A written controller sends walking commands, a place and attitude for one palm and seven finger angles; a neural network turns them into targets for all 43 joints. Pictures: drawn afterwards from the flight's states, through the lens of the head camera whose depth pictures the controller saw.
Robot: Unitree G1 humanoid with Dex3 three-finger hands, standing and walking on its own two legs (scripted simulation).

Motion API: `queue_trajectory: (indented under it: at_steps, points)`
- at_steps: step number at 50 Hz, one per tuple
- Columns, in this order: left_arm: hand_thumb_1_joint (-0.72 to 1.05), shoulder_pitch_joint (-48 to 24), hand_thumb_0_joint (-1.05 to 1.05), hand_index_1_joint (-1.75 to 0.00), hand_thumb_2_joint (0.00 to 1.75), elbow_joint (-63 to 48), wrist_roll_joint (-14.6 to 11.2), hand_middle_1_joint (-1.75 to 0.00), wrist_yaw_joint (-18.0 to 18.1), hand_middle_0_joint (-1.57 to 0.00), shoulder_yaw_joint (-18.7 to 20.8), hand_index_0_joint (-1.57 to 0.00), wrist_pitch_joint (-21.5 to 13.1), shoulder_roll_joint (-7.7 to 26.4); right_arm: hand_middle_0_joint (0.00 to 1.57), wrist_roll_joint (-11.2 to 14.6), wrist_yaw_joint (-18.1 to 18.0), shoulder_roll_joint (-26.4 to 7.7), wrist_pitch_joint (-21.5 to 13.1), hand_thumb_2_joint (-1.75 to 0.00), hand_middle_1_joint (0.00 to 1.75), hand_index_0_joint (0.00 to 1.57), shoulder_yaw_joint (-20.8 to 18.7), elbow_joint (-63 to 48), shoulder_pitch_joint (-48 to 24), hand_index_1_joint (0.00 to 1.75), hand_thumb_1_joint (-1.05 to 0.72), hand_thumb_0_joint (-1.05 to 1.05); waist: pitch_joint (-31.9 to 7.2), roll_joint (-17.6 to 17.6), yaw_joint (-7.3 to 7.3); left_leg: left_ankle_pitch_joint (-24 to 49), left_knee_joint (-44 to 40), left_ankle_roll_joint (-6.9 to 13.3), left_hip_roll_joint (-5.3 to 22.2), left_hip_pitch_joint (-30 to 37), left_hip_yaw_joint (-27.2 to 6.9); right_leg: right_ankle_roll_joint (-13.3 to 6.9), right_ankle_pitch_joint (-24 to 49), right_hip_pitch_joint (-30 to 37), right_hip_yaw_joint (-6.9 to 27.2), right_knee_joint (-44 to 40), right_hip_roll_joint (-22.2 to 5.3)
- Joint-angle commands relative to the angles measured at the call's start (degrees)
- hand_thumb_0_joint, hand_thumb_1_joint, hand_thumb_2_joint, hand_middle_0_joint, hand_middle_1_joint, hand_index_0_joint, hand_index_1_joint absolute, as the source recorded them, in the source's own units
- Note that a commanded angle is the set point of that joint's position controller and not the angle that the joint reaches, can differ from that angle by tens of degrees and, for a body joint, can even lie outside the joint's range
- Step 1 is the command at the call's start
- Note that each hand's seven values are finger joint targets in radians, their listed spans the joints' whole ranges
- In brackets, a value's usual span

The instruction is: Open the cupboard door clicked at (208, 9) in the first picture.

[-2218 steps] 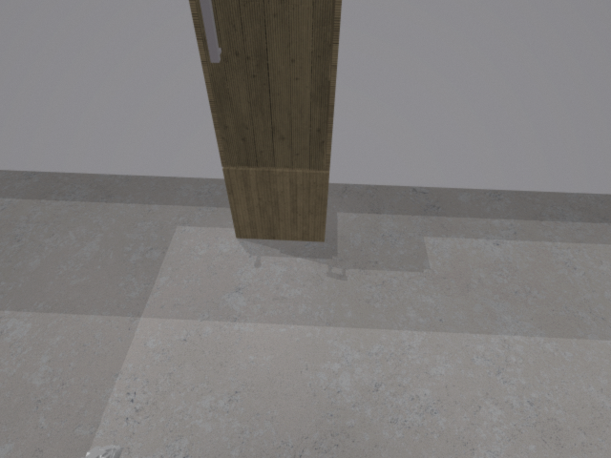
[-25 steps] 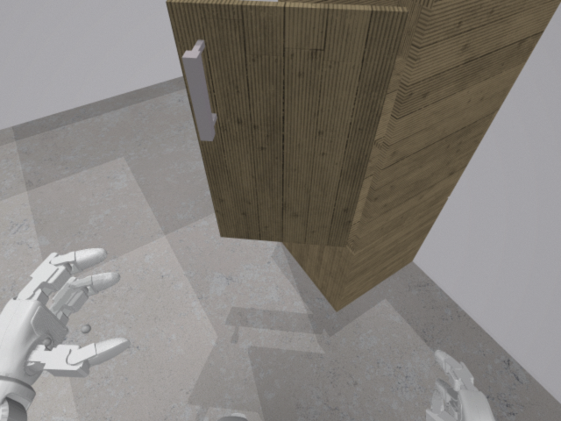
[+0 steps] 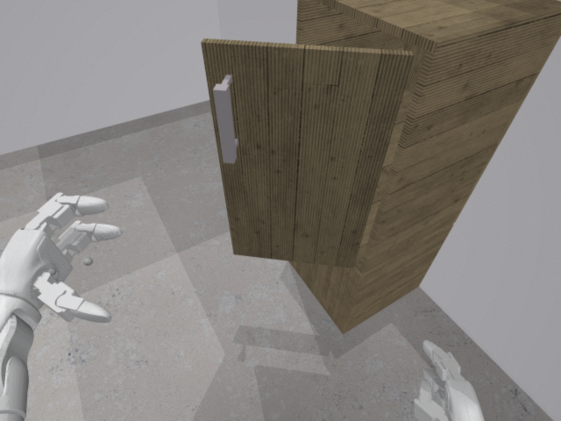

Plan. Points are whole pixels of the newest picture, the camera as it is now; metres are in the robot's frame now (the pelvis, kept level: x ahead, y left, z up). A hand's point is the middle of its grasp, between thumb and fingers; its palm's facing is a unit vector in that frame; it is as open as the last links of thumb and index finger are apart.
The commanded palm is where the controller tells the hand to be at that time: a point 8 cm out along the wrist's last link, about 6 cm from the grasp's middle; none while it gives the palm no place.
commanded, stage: raise the hand with hooked fingers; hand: left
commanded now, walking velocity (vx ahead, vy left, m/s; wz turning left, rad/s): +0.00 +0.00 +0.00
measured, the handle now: (228, 120) +0.59 +0.16 +0.14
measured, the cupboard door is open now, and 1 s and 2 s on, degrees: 51 51 51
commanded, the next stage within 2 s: move the hooked fingers beside the handle in 0.68 s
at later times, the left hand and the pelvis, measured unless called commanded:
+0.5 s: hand (103, 223) +0.30 +0.26 +0.15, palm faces +0.03 -1.00 -0.03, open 14.0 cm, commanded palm +0.28 +0.30 +0.16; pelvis +0.01 -0.01 +0.01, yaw -1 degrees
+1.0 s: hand (117, 209) +0.33 +0.25 +0.16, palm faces +0.03 -1.00 -0.01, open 14.0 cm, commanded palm +0.31 +0.29 +0.16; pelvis +0.01 -0.02 +0.01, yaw +0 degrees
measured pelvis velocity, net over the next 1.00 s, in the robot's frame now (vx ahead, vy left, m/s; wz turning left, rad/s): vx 0.01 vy -0.02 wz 0.00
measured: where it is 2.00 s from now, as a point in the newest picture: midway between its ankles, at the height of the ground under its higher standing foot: outside the picture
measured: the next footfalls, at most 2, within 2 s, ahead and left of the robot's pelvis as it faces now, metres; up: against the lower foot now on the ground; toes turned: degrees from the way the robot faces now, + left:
none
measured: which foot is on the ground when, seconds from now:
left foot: down 0.00-1.00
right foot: down 0.00-1.00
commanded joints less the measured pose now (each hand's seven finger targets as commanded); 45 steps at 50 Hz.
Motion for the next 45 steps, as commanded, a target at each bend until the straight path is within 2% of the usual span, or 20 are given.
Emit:
queue_trajectory:
  at_steps: [1, 2, 5, 7, 9, 11, 14, 16, 18, 22, 24, 26, 28, 34, 38, 39, 40, 42, 43, 45]
  points:
    - [-0.5, -19.2, 0.0, -1.2, 0.3, -10.8, -0.6, -1.2, -0.6, -0.3, 5.8, -0.3, -2.5, 16.2, 0.2, 0.1, -1.3, -8.1, -3.2, -0.9, 0.3, 0.2, -3.3, -8.3, -5.3, 0.3, -0.9, 0.0, -8.4, 3.4, -1.1, 7.7, -9.4, 0.8, -1.0, 9.2, -2.0, -1.8, 7.3, -1.4, -0.6, -7.0, 1.9]
    - [-0.5, -20.3, 0.0, -1.2, 0.3, -10.1, -0.4, -1.2, -0.6, -0.3, 6.4, -0.3, -2.2, 17.4, 0.2, 0.0, -1.4, -8.1, -3.1, -0.9, 0.3, 0.2, -3.1, -8.0, -5.2, 0.3, -0.9, 0.0, -7.9, 3.8, -0.76, 8.3, -9.7, 0.7, -1.1, 9.3, -2.0, -2.1, 7.7, -0.3, -0.3, -7.4, 2.0]
    - [-0.5, -23.6, 0.0, -1.2, 0.3, -8.8, -0.2, -1.2, -1.1, -0.3, 6.0, -0.3, -1.6, 17.6, 0.2, 0.3, -1.6, -8.0, -2.9, -0.9, 0.3, 0.2, -3.0, -7.7, -5.2, 0.3, -0.9, 0.0, -8.6, 3.7, -1.34, 9.1, -10.4, 0.8, -1.0, 10.9, -1.9, -2.0, 8.9, -0.4, -0.5, -8.1, 1.9]
    - [-0.5, -25.5, 0.0, -1.2, 0.3, -7.9, -0.1, -1.2, -1.1, -0.3, 7.3, -0.3, -1.2, 19.6, 0.2, 0.2, -1.7, -8.1, -2.8, -0.9, 0.3, 0.2, -3.0, -7.5, -5.1, 0.3, -0.9, 0.0, -8.8, 3.7, -0.81, 10.2, -10.8, 0.7, -1.1, 11.5, -2.0, -2.2, 9.9, 1.1, -0.3, -8.7, 1.9]
    - [-0.5, -27.3, 0.0, -1.2, 0.3, -5.3, 0.4, -1.2, -1.3, -0.3, 6.8, -0.3, -0.1, 19.6, 0.2, 0.4, -1.7, -8.1, -2.6, -0.9, 0.3, 0.2, -2.9, -7.4, -5.0, 0.3, -0.9, 0.0, -8.6, 4.1, -1.1, 9.7, -11.3, 0.7, -1.2, 11.6, -1.7, -2.0, 9.7, 0.7, -0.2, -9.2, 1.7]
    - [-0.5, -24.2, 0.0, -1.2, 0.3, -2.3, 0.5, -1.2, -1.8, -0.3, 5.3, -0.3, 1.0, 17.3, 0.2, 0.6, -1.6, -8.2, -2.5, -0.9, 0.3, 0.2, -3.1, -7.6, -4.8, 0.3, -0.9, 0.0, -7.8, 2.4, -0.95, 10.4, -11.6, 0.7, -1.2, 11.3, -1.8, -2.0, 10.5, 0.5, -0.6, -9.2, 1.7]
    - [-0.5, -21.8, 0.0, -1.2, 0.3, -1.4, 0.2, -1.2, -2.5, -0.3, 5.9, -0.3, 1.9, 17.4, 0.2, 0.6, -0.9, -8.5, -2.0, -0.9, 0.3, 0.2, -3.4, -8.1, -4.6, 0.3, -0.9, 0.0, -8.5, 1.2, -0.38, 12.6, -11.3, 0.9, -1.4, 11.1, -1.1, -1.9, 13.5, 1.7, -0.3, -9.2, 1.5]
    - [-0.5, -23.0, 0.0, -1.2, 0.3, -4.5, 0.0, -1.2, -2.1, -0.3, 6.5, -0.3, 1.3, 18.0, 0.2, 0.6, -0.7, -8.5, -2.0, -0.9, 0.3, 0.2, -3.6, -8.6, -5.2, 0.3, -0.9, 0.0, -10.0, 0.5, -0.44, 13.1, -11.0, 1.0, -1.4, 11.7, -0.9, -1.7, 13.8, 2.0, -0.3, -9.0, 1.5]
    - [-0.5, -24.1, 0.0, -1.2, 0.3, -6.0, -0.1, -1.2, -1.6, -0.3, 7.7, -0.3, 0.5, 19.1, 0.2, 0.4, -0.6, -8.2, -1.9, -0.9, 0.3, 0.2, -3.5, -8.7, -5.1, 0.3, -0.9, 0.0, -10.6, 2.0, -0.21, 14.3, -11.0, 1.0, -1.4, 12.4, -0.5, -1.9, 15.2, 2.9, 0.1, -9.1, 1.6]
    - [-0.5, -24.4, 0.0, -1.2, 0.3, -6.4, -0.3, -1.2, -0.7, -0.3, 9.3, -0.3, -1.0, 20.4, 0.2, 0.1, -0.9, -8.3, -1.8, -0.9, 0.3, 0.2, -3.7, -8.0, -4.6, 0.3, -0.9, 0.0, -10.4, 0.0, -0.15, 15.3, -10.8, 1.2, -1.5, 12.3, -0.2, -1.8, 16.8, 4.3, 0.4, -9.1, 1.4]
    - [-0.5, -25.3, 0.0, -1.2, 0.3, -6.9, 0.5, -1.2, -0.7, -0.3, 8.3, -0.3, -1.1, 19.3, 0.2, 0.2, -1.1, -8.0, -1.9, -0.9, 0.3, 0.2, -3.8, -7.9, -4.6, 0.3, -0.9, 0.0, -11.2, 3.6, -0.51, 16.5, -10.6, 1.2, -1.5, 13.5, 0.3, -1.7, 18.3, 3.5, 0.5, -8.8, 1.5]
    - [-0.5, -25.6, 0.0, -1.2, 0.3, -7.2, 0.7, -1.2, -0.8, -0.3, 7.2, -0.3, -1.2, 18.3, 0.2, 0.3, -1.3, -7.9, -2.0, -0.9, 0.3, 0.2, -3.8, -7.7, -4.6, 0.3, -0.9, 0.0, -11.1, 4.0, -0.93, 16.4, -10.7, 1.2, -1.5, 14.1, 0.3, -1.6, 18.1, 3.1, 0.4, -9.0, 1.4]
    - [-0.5, -25.4, 0.0, -1.2, 0.3, -6.3, 0.5, -1.2, -1.0, -0.3, 7.5, -0.3, -1.0, 18.8, 0.2, 0.1, -1.3, -7.9, -1.9, -0.9, 0.3, 0.2, -3.7, -7.7, -4.7, 0.3, -0.9, 0.0, -10.4, 2.3, -0.74, 15.9, -10.8, 1.3, -1.6, 13.4, 0.3, -1.6, 18.3, 3.5, 0.6, -9.3, 1.5]
    - [-0.5, -24.1, 0.0, -1.2, 0.3, -4.2, 0.2, -1.2, -1.6, -0.3, 7.2, -0.3, 0.0, 18.2, 0.2, 0.4, -1.4, -8.0, -1.4, -0.9, 0.3, 0.2, -3.8, -7.7, -4.6, 0.3, -0.9, 0.0, -10.3, 0.3, -0.73, 16.0, -10.6, 1.3, -1.7, 13.0, 0.6, -1.3, 19.4, 3.5, 0.7, -9.3, 1.4]
    - [-0.5, -25.1, 0.0, -1.2, 0.3, -4.1, 0.0, -1.2, -1.7, -0.3, 6.6, -0.3, 0.0, 17.8, 0.2, 0.5, -1.3, -7.9, -1.3, -0.9, 0.3, 0.2, -3.6, -8.0, -5.2, 0.3, -0.9, 0.0, -9.0, 1.3, -0.74, 14.9, -10.8, 1.3, -1.8, 12.6, 0.6, -1.3, 18.4, 3.0, 1.0, -9.7, 1.5]
    - [-0.5, -24.9, 0.0, -1.2, 0.3, -3.5, 0.1, -1.2, -1.6, -0.3, 7.0, -0.3, 0.1, 18.1, 0.2, 0.4, -1.4, -8.0, -1.2, -0.9, 0.3, 0.2, -3.7, -7.9, -4.8, 0.3, -0.9, 0.0, -9.3, -0.6, -0.77, 14.4, -11.0, 1.3, -1.8, 12.4, 0.4, -1.2, 17.7, 2.9, 0.7, -9.7, 1.5]
    - [-0.5, -27.6, 0.0, -1.2, 0.3, -3.5, 0.4, -1.2, -1.5, -0.3, 6.0, -0.3, -0.1, 17.7, 0.2, 0.5, -1.5, -8.1, -1.1, -0.9, 0.3, 0.2, -3.7, -7.7, -5.0, 0.3, -0.9, 0.0, -9.2, 1.2, -1.36, 14.2, -10.8, 1.3, -1.8, 12.6, 0.7, -1.2, 17.4, 2.3, 0.9, -9.9, 1.4]
    - [-0.5, -31.3, 0.0, -1.2, 0.3, -1.4, 0.3, -1.2, -1.0, -0.3, 6.6, -0.3, -0.3, 19.3, 0.2, 0.4, -1.9, -8.1, -0.8, -0.9, 0.3, 0.2, -3.5, -7.0, -4.5, 0.3, -0.9, 0.0, -8.0, -0.6, -1.66, 12.6, -10.7, 1.3, -1.8, 11.8, 0.4, -1.3, 15.6, 2.2, 1.4, -10.5, 1.4]
    - [-0.5, -32.9, 0.0, -1.2, 0.3, -0.2, 0.8, -1.2, -1.1, -0.3, 6.4, -0.3, -0.6, 19.4, 0.2, 0.5, -2.0, -8.3, -0.8, -0.9, 0.3, 0.2, -3.6, -7.0, -4.5, 0.3, -0.9, 0.0, -8.5, -0.2, -1.98, 12.4, -10.8, 1.3, -1.8, 11.9, 0.4, -1.1, 15.3, 1.6, 1.4, -10.4, 1.4]
    - [-0.5, -37.3, 0.0, -1.2, 0.3, 0.9, 1.7, -1.2, -1.0, -0.3, 3.7, -0.3, -1.2, 17.9, 0.2, 0.6, -2.3, -8.2, -0.8, -0.9, 0.3, 0.2, -3.4, -6.6, -4.3, 0.3, -0.9, 0.0, -9.2, 1.7, -2.84, 11.1, -10.7, 1.3, -1.9, 12.4, 0.3, -1.2, 13.5, 0.4, 1.3, -10.3, 1.3]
